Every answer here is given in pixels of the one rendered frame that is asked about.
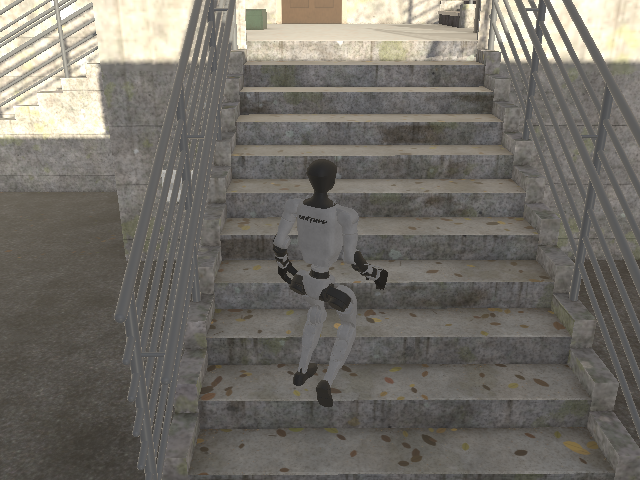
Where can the left robot shin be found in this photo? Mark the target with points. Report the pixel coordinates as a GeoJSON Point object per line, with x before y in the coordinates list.
{"type": "Point", "coordinates": [310, 338]}

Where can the left robot forearm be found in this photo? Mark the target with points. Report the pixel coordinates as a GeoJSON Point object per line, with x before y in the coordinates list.
{"type": "Point", "coordinates": [281, 256]}

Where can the right robot shin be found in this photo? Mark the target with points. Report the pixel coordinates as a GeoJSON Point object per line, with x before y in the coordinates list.
{"type": "Point", "coordinates": [339, 354]}

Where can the robot shin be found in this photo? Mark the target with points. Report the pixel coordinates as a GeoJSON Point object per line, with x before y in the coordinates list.
{"type": "Point", "coordinates": [339, 354]}
{"type": "Point", "coordinates": [310, 338]}

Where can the robot left upper arm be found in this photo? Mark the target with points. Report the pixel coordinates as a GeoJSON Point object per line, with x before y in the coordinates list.
{"type": "Point", "coordinates": [282, 240]}

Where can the robot left hand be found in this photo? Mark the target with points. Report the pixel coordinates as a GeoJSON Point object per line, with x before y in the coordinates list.
{"type": "Point", "coordinates": [290, 269]}

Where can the right robot forearm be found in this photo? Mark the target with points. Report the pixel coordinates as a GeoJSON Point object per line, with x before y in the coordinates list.
{"type": "Point", "coordinates": [365, 270]}

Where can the robot right upper arm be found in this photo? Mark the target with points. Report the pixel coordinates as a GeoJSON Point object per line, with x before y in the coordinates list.
{"type": "Point", "coordinates": [348, 218]}

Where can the robot right hand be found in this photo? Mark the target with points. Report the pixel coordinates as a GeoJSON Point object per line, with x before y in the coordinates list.
{"type": "Point", "coordinates": [381, 281]}

